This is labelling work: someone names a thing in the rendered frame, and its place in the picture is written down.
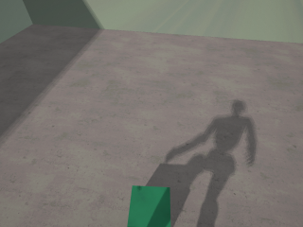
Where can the carton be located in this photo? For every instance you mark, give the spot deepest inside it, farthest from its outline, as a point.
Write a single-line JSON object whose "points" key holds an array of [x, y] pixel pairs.
{"points": [[149, 206]]}

